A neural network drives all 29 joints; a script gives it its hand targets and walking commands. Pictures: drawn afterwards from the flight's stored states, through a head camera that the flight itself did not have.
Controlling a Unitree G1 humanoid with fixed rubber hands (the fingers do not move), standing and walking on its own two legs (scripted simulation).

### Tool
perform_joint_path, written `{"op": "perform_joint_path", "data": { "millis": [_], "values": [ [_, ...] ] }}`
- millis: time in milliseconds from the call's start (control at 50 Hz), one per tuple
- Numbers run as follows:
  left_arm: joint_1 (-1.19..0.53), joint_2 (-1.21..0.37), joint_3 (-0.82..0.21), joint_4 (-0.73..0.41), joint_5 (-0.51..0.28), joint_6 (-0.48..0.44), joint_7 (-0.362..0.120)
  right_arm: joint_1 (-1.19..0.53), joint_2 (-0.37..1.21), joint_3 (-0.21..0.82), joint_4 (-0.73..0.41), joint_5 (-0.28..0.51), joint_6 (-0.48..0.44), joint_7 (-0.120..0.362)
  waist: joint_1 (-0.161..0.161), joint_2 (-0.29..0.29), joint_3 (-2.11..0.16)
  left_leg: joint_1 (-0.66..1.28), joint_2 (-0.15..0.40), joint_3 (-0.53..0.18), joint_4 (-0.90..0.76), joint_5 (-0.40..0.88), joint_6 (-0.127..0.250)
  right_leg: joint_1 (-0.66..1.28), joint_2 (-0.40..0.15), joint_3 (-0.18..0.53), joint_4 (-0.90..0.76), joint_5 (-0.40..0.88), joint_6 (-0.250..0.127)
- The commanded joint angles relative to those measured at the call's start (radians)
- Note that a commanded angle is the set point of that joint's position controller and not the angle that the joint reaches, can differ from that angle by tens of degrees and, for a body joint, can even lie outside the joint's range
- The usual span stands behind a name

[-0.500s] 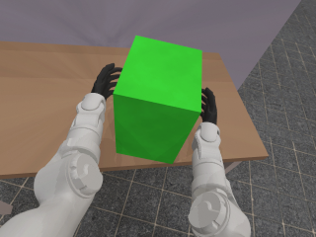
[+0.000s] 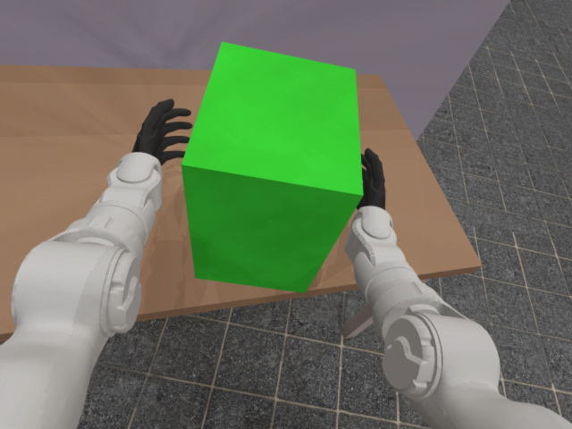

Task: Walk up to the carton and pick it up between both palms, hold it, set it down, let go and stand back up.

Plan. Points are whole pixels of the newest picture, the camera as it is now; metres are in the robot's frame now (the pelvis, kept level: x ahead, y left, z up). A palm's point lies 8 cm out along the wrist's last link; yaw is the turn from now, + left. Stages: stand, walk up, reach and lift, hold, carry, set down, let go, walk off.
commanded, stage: set down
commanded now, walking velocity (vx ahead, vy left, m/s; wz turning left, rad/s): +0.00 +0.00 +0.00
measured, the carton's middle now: (268, 182) +0.49 -0.01 +0.04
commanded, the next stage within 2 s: none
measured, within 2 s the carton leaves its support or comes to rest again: neither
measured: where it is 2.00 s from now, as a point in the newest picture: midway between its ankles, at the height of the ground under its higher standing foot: outside the picture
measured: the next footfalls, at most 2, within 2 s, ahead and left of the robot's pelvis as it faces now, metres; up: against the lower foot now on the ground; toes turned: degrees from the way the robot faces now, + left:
none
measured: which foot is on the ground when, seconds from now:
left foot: down 0.00-1.00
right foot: down 0.00-1.00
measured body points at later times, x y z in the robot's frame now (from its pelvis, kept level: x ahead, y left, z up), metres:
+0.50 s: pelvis -0.02 +0.00 +0.01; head +0.03 +0.05 +0.45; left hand +0.49 +0.18 +0.18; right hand +0.43 -0.19 +0.17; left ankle +0.00 +0.09 -0.72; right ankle -0.03 -0.14 -0.72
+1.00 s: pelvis -0.03 -0.02 +0.01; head +0.01 +0.05 +0.46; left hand +0.50 +0.18 +0.24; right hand +0.42 -0.18 +0.23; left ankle +0.00 +0.09 -0.72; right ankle -0.03 -0.14 -0.72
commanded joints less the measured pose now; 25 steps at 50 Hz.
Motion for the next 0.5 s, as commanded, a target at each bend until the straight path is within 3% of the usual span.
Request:
{"op": "perform_joint_path", "data": {
  "millis": [0, 60, 100, 160, 180, 200, 280, 360, 400, 480],
  "values": [
    [-0.498, 0.125, -0.066, -0.185, -0.053, -0.055, -0.011, -0.412, -0.201, 0.076, -0.131, 0.088, -0.066, -0.007, -0.012, 0.298, -0.820, 0.791, 0.017, -0.035, 0.141, 0.950, -0.139, 0.074, 0.013, -0.075, 0.017, 0.602, -0.019],
    [-0.513, 0.177, -0.081, -0.242, -0.085, -0.059, -0.015, -0.413, -0.233, 0.142, -0.187, 0.167, -0.048, -0.002, 0.008, 0.298, -0.878, 0.715, -0.008, -0.015, 0.113, 0.869, -0.130, 0.211, 0.001, -0.057, 0.028, 0.692, -0.018],
    [-0.509, 0.199, -0.096, -0.230, -0.103, -0.055, -0.024, -0.428, -0.240, 0.192, -0.242, 0.211, -0.023, -0.003, -0.001, 0.244, -0.866, 0.562, -0.029, -0.003, 0.055, 0.695, -0.104, 0.369, -0.025, -0.035, 0.062, 0.792, 0.003],
    [-0.565, 0.198, -0.191, -0.245, -0.184, -0.017, -0.033, -0.501, -0.275, 0.235, -0.271, 0.282, 0.049, 0.008, -0.021, 0.252, -0.768, 0.650, -0.025, -0.018, 0.025, 0.580, -0.100, 0.259, -0.014, -0.054, 0.024, 0.577, -0.003],
    [-0.576, 0.179, -0.224, -0.246, -0.205, 0.002, -0.038, -0.507, -0.279, 0.234, -0.253, 0.289, 0.075, 0.010, -0.041, 0.264, -0.736, 0.699, -0.015, -0.026, 0.030, 0.598, -0.108, 0.196, -0.004, -0.065, 0.011, 0.521, -0.014],
    [-0.572, 0.172, -0.227, -0.242, -0.213, 0.023, -0.042, -0.509, -0.287, 0.242, -0.243, 0.293, 0.098, 0.010, -0.037, 0.264, -0.710, 0.736, -0.012, -0.028, 0.037, 0.621, -0.106, 0.163, 0.000, -0.068, -0.005, 0.491, -0.021],
    [-0.590, 0.172, -0.256, -0.304, -0.236, 0.101, -0.060, -0.544, -0.345, 0.236, -0.290, 0.320, 0.154, 0.002, -0.045, 0.295, -0.740, 0.887, 0.011, -0.044, 0.058, 0.790, -0.140, 0.137, 0.017, -0.084, -0.026, 0.528, -0.026],
    [-0.559, 0.176, -0.264, -0.127, -0.226, 0.148, -0.080, -0.540, -0.320, 0.237, -0.179, 0.306, 0.233, -0.007, -0.049, 0.240, -0.515, 0.769, 0.009, -0.046, -0.015, 0.553, -0.095, 0.158, -0.004, -0.070, -0.059, 0.392, -0.041],
    [-0.598, 0.191, -0.286, -0.115, -0.249, 0.154, -0.076, -0.604, -0.336, 0.235, -0.208, 0.320, 0.256, 0.001, -0.038, 0.228, -0.483, 0.734, 0.008, -0.048, -0.062, 0.439, -0.079, 0.166, -0.008, -0.073, -0.063, 0.329, -0.043],
    [-0.653, 0.192, -0.339, -0.114, -0.301, 0.159, -0.056, -0.646, -0.337, 0.212, -0.209, 0.304, 0.298, 0.011, -0.062, 0.246, -0.483, 0.753, 0.017, -0.055, -0.095, 0.333, -0.076, 0.109, -0.013, -0.082, -0.082, 0.228, -0.060]
  ]
}}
